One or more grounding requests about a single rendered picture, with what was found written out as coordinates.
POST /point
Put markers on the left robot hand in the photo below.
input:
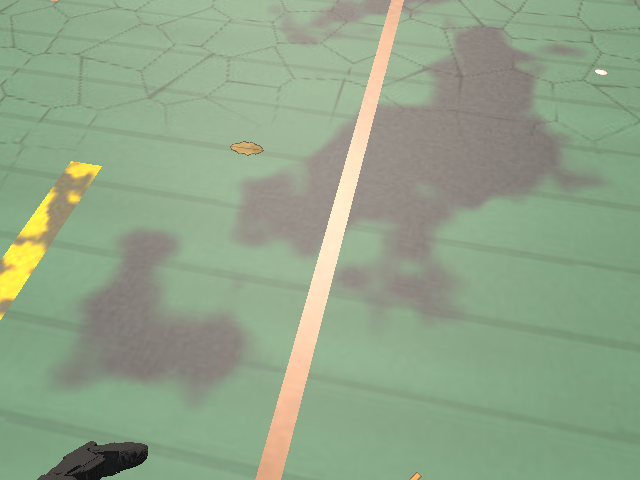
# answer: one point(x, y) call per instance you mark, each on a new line
point(92, 461)

